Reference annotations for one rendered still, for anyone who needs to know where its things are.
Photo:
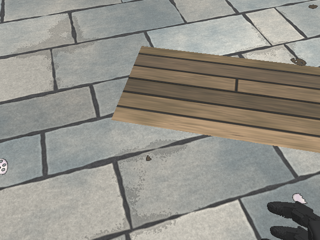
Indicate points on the robot right hand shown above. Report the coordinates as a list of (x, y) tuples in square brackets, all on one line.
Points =
[(299, 213)]

